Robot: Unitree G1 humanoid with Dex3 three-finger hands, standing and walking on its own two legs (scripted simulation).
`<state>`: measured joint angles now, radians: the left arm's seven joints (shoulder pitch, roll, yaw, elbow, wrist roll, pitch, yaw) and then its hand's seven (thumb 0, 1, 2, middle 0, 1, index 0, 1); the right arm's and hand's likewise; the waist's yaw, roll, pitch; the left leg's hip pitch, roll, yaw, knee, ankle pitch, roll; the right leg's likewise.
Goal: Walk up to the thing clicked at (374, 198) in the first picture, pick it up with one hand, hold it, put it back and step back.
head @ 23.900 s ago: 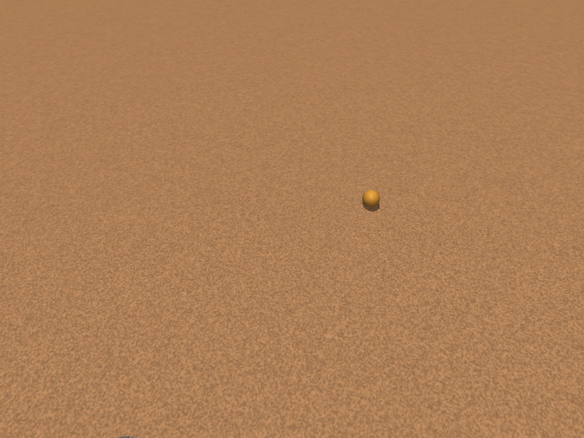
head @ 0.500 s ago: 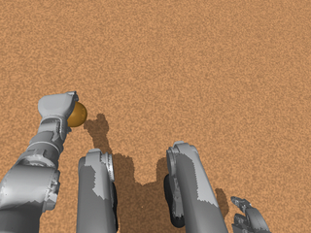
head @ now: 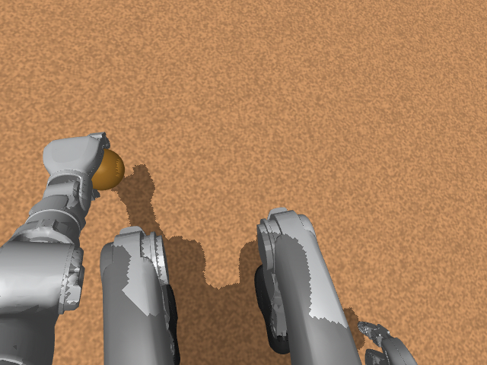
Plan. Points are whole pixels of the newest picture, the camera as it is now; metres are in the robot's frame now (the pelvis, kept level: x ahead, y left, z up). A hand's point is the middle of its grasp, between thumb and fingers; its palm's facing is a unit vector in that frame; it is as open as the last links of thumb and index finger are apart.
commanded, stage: crouch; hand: left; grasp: from above
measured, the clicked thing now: (101, 169) +0.46 +0.23 -0.19
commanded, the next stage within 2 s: lower in 0.04 s
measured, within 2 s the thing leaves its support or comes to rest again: rests again in 1.68 s
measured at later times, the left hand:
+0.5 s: hand (98, 183) +0.44 +0.24 -0.22, palm faces -0.47 -0.05 -0.88, open 10.5 cm
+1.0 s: hand (107, 183) +0.45 +0.24 -0.27, palm faces -0.46 -0.08 -0.88, open 10.4 cm
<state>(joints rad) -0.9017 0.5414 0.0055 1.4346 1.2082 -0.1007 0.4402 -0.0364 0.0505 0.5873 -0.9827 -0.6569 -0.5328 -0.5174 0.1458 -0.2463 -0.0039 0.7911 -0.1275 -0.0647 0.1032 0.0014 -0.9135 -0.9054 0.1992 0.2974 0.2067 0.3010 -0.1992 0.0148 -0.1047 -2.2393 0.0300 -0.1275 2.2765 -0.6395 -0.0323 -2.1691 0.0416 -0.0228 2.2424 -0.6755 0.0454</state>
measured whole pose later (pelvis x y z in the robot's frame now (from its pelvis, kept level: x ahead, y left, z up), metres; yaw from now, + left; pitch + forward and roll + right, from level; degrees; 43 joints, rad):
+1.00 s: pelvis +0.01 +0.00 -0.06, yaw -4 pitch +32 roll -8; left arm -0.92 0.66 0.11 1.58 1.26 -0.18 0.58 0.03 0.09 0.47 -1.01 -0.54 -0.60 -0.42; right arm 0.10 -0.27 0.08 0.80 -0.21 -0.13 0.20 0.00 -0.91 -0.90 0.20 0.30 0.21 0.30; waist -0.26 -0.04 0.02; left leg -2.36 0.02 -0.21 2.49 -0.69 -0.06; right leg -2.28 0.07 -0.07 2.42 -0.71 0.05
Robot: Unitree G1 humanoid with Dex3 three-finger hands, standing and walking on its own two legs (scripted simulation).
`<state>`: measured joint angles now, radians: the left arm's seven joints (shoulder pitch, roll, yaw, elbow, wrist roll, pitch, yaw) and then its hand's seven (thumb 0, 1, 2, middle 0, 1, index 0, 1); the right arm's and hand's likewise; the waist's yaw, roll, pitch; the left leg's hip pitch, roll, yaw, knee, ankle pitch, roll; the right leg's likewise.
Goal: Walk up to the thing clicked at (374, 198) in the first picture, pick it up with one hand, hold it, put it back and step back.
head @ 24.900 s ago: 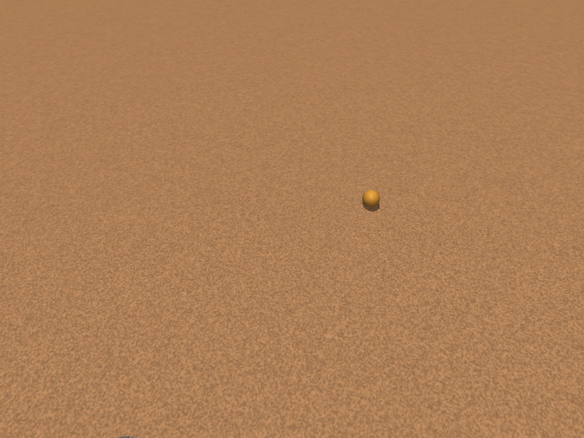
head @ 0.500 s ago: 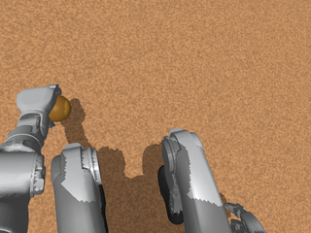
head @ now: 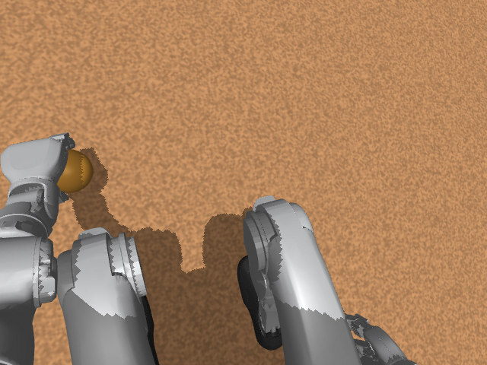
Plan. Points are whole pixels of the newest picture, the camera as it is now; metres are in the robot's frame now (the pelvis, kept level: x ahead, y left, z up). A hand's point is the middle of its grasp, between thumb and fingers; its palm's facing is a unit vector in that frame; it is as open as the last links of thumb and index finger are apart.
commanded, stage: rest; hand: left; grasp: from above
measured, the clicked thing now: (68, 171) +0.44 +0.24 -0.24
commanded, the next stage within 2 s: open in 1.08 s
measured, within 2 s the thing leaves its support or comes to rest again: rests again in 0.68 s
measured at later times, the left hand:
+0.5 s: hand (53, 179) +0.42 +0.27 -0.23, palm faces -0.45 -0.11 -0.89, open 10.3 cm
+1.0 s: hand (53, 183) +0.42 +0.27 -0.24, palm faces -0.44 -0.10 -0.89, open 10.3 cm
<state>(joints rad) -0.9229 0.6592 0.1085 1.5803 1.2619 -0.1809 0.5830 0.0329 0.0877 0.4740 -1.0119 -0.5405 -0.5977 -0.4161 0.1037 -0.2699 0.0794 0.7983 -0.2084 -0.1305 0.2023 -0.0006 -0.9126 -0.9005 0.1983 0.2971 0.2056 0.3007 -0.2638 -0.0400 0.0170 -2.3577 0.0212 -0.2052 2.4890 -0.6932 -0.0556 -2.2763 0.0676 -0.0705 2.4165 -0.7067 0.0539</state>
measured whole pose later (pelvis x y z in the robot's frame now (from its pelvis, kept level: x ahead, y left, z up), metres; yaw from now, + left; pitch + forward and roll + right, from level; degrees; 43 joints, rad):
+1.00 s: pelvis +0.00 +0.01 -0.01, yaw -3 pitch +28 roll -11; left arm -0.95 0.78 0.10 1.75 1.28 -0.20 0.73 0.04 0.14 0.38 -1.03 -0.49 -0.62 -0.36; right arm 0.09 -0.31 0.16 0.82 -0.28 -0.27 0.31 0.00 -0.91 -0.90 0.20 0.30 0.20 0.30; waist -0.32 -0.09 0.09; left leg -2.35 0.02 -0.27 2.55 -0.71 -0.05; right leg -2.24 0.09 -0.12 2.42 -0.70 0.07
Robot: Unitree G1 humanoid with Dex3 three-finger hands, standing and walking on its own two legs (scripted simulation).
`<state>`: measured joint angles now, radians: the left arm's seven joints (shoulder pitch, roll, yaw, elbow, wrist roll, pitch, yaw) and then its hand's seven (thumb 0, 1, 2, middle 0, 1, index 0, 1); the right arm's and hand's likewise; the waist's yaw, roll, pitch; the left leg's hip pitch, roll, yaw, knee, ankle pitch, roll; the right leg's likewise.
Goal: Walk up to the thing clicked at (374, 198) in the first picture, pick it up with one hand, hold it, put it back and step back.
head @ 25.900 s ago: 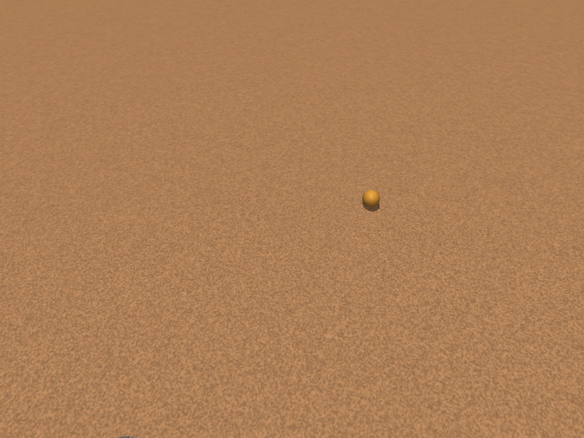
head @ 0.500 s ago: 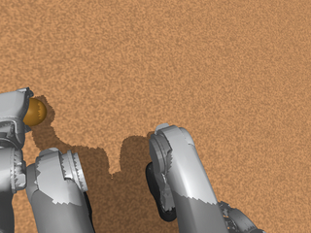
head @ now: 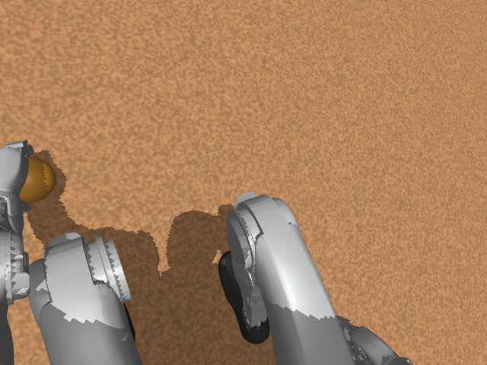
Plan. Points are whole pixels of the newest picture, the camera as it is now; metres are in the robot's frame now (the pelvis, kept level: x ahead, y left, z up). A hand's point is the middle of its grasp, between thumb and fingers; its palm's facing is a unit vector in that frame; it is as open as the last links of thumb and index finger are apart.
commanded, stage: rest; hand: left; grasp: from above
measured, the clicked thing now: (28, 179) +0.43 +0.27 -0.26
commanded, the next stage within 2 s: open in 0.08 s
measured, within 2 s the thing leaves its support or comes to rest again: neither
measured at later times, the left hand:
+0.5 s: hand (9, 190) +0.41 +0.29 -0.24, palm faces -0.44 -0.14 -0.89, open 11.0 cm
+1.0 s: hand (7, 191) +0.40 +0.30 -0.24, palm faces -0.44 -0.14 -0.89, open 13.8 cm
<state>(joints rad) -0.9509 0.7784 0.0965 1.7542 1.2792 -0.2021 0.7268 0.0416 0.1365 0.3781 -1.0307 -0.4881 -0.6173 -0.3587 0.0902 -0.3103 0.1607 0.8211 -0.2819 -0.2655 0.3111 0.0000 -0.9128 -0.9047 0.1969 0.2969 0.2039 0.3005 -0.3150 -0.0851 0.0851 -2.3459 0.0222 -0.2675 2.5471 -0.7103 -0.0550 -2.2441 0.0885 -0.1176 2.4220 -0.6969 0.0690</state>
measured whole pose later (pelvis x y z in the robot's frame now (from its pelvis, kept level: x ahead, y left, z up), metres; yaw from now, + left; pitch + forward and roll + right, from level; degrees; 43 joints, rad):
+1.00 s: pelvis +0.00 +0.00 +0.00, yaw -1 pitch +27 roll -12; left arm -0.95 0.80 0.09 1.75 1.24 -0.19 0.72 0.00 -0.46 0.95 -0.11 -1.02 -0.11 -1.02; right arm 0.08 -0.33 0.18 0.80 -0.28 -0.30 0.34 0.00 -0.90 -0.90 0.20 0.30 0.20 0.30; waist -0.32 -0.09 0.11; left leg -2.34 0.02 -0.28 2.56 -0.71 -0.05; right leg -2.23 0.09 -0.13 2.42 -0.69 0.07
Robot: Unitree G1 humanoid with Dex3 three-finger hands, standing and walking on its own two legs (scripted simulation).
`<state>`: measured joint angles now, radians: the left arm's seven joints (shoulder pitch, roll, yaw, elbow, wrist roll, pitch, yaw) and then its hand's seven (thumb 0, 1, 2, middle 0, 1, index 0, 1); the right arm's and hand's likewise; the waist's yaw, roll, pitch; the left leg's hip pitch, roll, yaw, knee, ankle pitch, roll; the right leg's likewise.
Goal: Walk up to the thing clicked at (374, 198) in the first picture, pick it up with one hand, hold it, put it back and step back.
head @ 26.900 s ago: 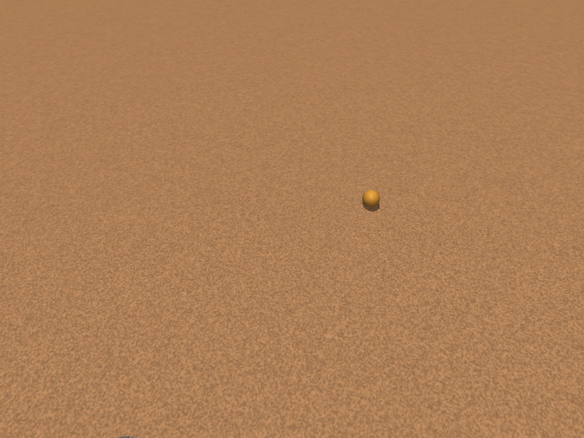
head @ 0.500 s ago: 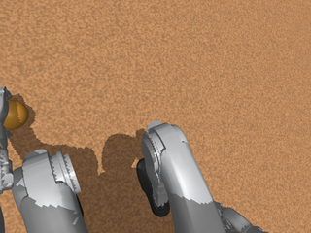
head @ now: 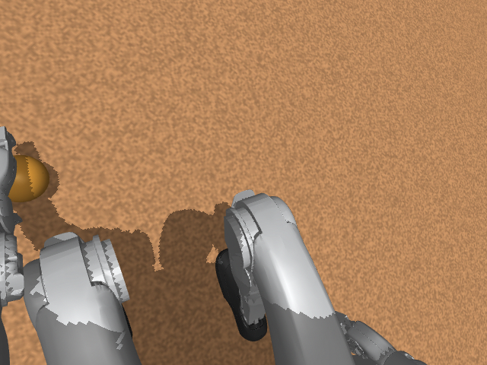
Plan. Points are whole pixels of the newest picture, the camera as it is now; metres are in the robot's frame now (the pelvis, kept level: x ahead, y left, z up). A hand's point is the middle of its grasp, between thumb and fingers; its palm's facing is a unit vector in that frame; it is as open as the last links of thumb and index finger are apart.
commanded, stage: open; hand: left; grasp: from above
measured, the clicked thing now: (21, 178) +0.42 +0.28 -0.26
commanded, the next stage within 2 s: withdraw in 0.04 s
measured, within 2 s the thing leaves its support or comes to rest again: neither
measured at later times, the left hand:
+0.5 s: hand out of the picture +0.43 +0.30 -0.16, palm faces -0.22 -0.10 -0.97, open 14.0 cm
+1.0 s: hand out of the picture +0.37 +0.28 -0.10, palm faces -0.52 -0.09 -0.85, open 13.7 cm
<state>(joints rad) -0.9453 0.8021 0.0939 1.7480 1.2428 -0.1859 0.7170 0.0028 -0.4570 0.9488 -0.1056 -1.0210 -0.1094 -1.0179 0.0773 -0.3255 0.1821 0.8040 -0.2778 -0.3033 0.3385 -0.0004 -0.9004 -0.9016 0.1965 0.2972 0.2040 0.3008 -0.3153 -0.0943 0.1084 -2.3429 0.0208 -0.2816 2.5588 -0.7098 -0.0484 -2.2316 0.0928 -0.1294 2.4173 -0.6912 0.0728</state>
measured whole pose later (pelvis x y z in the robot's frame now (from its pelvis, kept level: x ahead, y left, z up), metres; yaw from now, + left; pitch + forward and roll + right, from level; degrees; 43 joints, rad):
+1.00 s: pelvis -0.02 -0.02 +0.06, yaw +8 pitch +31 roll -5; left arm -0.90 0.58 -0.08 1.43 1.22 -0.21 0.34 0.00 -0.46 0.98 -0.17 -0.95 -0.14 -0.98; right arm 0.14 -0.32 0.04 0.73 -0.12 -0.04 0.11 0.00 -0.91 -0.91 0.20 0.30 0.20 0.30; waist -0.20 -0.04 -0.09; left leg -2.22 0.00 -0.16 2.28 -0.61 -0.04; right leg -2.16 0.04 -0.05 2.25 -0.64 0.02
